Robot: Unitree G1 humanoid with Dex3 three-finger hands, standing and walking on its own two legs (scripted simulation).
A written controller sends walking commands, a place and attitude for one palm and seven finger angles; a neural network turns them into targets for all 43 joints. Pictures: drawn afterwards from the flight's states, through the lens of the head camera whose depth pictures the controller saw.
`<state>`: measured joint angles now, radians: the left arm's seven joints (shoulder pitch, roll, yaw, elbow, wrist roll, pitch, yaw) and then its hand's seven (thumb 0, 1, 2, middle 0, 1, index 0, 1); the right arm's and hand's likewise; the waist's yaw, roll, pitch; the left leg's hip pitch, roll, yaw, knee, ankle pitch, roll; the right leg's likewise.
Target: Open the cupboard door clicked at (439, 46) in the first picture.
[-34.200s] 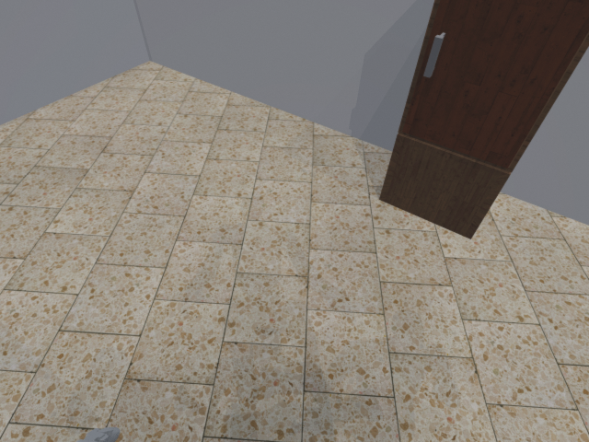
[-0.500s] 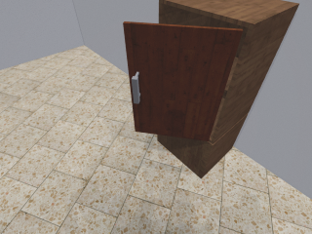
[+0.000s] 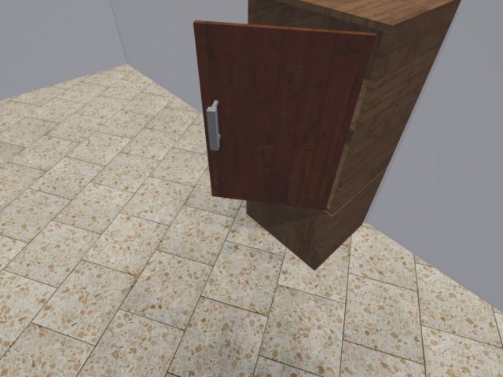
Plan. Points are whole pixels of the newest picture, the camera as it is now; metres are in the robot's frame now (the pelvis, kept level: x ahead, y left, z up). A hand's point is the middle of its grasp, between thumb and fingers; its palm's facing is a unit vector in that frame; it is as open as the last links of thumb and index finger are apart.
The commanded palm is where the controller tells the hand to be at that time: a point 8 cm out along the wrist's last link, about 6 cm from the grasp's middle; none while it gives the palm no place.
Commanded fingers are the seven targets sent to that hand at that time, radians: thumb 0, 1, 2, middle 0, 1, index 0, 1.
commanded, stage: come to a stop and stand still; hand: left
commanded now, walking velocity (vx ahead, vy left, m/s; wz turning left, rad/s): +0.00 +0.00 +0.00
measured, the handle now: (215, 125) +0.77 +0.14 -0.01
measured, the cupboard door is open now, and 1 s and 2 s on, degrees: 38 38 38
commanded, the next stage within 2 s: look again from close up in 0.44 s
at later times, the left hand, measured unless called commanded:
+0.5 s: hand out of the picture -0.05 +0.17 -0.16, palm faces +0.00 -0.98 -0.18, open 7.4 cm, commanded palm none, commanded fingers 0.00 0.90 0.90 -0.20 -0.30 -0.20 -0.30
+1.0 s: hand out of the picture +0.00 +0.19 -0.17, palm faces -0.03 -0.98 -0.19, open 7.4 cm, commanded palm none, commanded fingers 0.00 0.90 0.90 -0.20 -0.30 -0.20 -0.30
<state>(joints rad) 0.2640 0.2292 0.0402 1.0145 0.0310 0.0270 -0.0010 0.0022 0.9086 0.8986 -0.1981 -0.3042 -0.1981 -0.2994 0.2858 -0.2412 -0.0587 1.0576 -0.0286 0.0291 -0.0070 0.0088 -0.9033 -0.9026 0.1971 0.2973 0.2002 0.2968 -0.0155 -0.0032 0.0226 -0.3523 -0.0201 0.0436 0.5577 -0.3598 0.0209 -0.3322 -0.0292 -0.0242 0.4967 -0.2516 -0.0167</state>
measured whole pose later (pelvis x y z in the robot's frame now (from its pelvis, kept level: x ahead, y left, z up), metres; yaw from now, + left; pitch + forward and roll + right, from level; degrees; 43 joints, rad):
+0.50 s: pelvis -0.04 +0.01 +0.01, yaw -3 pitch -1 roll -1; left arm 0.38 0.12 0.01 1.05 0.02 0.01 0.02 0.00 0.91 0.90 -0.20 -0.30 -0.20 -0.30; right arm 0.30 -0.18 -0.04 1.02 -0.02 0.01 0.00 0.01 -0.91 -0.90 0.20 0.30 0.20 0.30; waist -0.01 0.04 0.02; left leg -0.40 0.01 0.03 0.78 -0.33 0.00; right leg -0.14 0.00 -0.01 0.41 -0.25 0.00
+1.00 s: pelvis -0.01 +0.02 +0.01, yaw -3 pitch -1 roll +0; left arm 0.29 0.15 0.00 1.10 0.02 -0.01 0.04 0.00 0.91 0.90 -0.20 -0.30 -0.19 -0.30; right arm 0.21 -0.16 -0.02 1.11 -0.01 -0.02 -0.03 0.01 -0.93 -0.90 0.20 0.30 0.20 0.30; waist 0.00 -0.01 0.03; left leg -0.20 -0.01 0.06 0.42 -0.20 0.03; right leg -0.10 -0.04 0.01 0.41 -0.29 0.04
